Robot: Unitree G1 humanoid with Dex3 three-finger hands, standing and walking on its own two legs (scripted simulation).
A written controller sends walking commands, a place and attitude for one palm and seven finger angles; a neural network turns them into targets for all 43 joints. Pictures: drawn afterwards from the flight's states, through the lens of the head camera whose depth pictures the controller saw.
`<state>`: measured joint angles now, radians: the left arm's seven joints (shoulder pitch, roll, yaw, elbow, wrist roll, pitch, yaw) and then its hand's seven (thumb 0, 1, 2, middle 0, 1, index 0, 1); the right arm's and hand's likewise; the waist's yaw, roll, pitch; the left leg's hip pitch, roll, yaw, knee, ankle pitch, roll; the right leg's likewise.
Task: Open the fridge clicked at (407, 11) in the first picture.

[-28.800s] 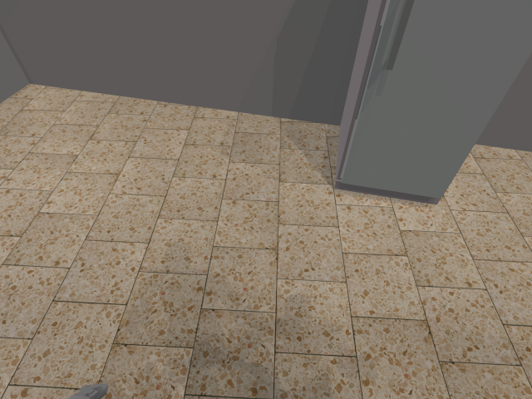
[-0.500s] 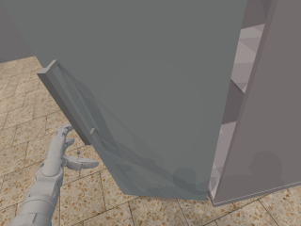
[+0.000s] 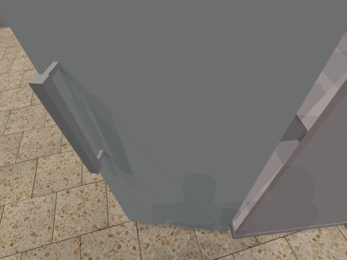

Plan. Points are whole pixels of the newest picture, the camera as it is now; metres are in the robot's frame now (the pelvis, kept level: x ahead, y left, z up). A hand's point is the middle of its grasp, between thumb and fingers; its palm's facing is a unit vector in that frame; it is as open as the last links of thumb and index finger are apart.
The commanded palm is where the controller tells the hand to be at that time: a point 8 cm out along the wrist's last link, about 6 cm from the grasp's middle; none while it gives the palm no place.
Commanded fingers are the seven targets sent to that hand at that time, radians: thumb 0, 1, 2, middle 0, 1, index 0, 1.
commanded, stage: relax the arm and regain balance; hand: left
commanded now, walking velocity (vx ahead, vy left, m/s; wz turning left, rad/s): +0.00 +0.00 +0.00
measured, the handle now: (78, 127) +0.36 +0.24 +0.13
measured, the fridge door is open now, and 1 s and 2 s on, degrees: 77 77 77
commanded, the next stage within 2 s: step back with the hand held close in 0.38 s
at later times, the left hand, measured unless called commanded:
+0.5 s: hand out of the picture +0.09 +0.24 -0.13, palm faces +0.02 -0.95 -0.32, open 16.3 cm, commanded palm +0.14 +0.29 +0.20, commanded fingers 0.00 0.90 0.90 -0.20 -0.30 -0.20 -0.30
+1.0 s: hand out of the picture +0.11 +0.26 +0.09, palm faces +0.37 -0.89 -0.29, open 7.5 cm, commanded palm +0.07 +0.28 +0.20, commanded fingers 0.00 0.90 0.90 -0.20 -0.30 -0.20 -0.30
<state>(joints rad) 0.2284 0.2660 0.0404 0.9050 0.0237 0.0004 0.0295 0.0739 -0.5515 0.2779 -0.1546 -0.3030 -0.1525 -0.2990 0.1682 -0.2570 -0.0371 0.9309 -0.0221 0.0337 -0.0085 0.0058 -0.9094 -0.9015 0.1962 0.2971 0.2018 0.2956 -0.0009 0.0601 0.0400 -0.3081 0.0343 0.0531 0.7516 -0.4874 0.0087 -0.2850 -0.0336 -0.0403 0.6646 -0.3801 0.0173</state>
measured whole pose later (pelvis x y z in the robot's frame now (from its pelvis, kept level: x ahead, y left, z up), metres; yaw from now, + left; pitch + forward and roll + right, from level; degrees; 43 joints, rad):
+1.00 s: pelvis -0.08 +0.01 +0.01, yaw -2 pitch -2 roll -1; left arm 0.52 0.26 0.28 -0.36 -0.05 -0.02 0.08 0.01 0.89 0.89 -0.20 -0.30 -0.20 -0.30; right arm 0.14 -0.20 0.01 0.50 0.03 -0.10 -0.04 0.01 -0.90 -0.90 0.20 0.30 0.20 0.30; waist 0.08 -0.04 0.03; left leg -0.33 0.02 0.06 0.60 -0.34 0.03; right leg -0.30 -0.02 0.00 0.48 -0.15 0.03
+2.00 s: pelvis -0.30 +0.09 +0.02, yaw -2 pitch -1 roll -3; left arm 0.37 0.33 0.32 -0.52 -0.03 -0.14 0.14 0.02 0.89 0.90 -0.21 -0.30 -0.20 -0.30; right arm 0.18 -0.14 0.02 0.62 -0.03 -0.11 -0.04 0.01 -0.90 -0.90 0.20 0.30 0.20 0.30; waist 0.02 -0.06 0.05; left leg -0.16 -0.05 0.05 0.45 -0.27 0.10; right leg -0.39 0.04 0.01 0.81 -0.38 0.00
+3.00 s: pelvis -0.32 +0.16 +0.02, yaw -4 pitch +0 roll -1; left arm 0.32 0.24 0.02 1.00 0.02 0.05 0.00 0.00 0.94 0.90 -0.20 -0.30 -0.20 -0.30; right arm 0.32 -0.18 0.02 1.00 -0.03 0.03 -0.02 0.01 -0.90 -0.90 0.20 0.30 0.20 0.30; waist 0.01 -0.01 0.05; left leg -0.28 0.04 0.02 0.51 -0.22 -0.02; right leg -0.24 -0.04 -0.07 0.49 -0.25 0.01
